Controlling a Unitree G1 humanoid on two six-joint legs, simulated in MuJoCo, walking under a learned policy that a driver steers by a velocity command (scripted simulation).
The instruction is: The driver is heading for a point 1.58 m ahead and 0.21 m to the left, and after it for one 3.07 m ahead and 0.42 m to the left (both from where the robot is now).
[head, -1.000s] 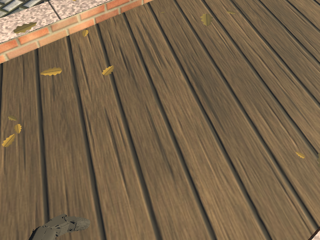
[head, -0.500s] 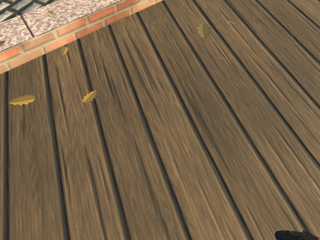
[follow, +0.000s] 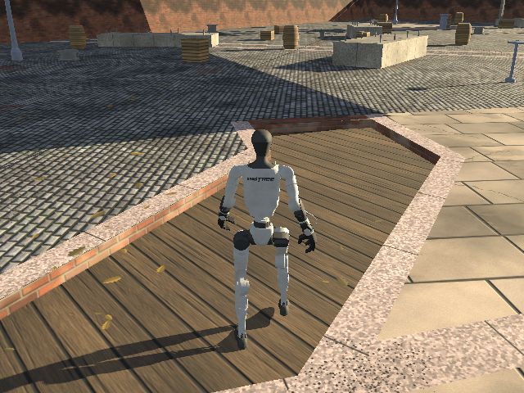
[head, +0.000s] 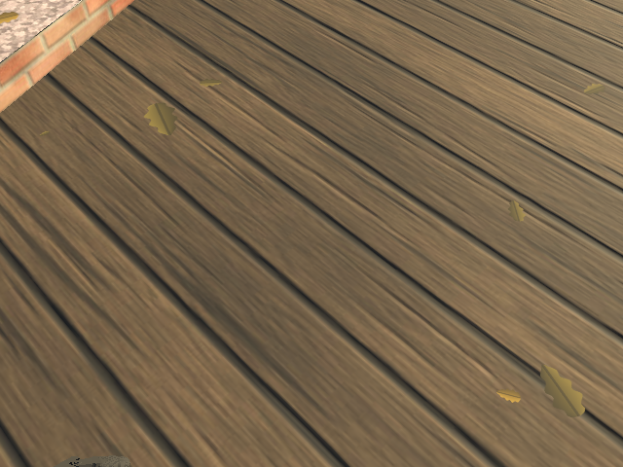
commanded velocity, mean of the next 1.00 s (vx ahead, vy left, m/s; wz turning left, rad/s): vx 0.50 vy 0.00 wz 0.20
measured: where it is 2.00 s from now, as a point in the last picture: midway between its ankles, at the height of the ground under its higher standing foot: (229, 249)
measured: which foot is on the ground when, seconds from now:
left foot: down 0.00-0.12, up 0.14-0.64, down 0.66-1.00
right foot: up 0.00-0.08, down 0.10-0.64, up 0.66-1.00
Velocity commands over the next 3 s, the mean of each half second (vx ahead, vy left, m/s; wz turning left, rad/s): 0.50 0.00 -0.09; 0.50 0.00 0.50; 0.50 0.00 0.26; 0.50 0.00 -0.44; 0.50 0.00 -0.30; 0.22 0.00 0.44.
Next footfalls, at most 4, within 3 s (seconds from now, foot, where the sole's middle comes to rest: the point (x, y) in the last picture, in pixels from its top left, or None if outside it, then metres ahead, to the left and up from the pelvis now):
0.10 right None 0.22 -0.14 -0.78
0.66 left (264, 444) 0.54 0.07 -0.78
1.14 right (313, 314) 0.85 -0.06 -0.78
1.60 left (183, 289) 0.95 0.26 -0.78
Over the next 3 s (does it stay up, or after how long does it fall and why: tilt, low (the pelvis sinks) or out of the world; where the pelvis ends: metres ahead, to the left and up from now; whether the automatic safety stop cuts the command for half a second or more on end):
stays up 1.52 0.18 0.00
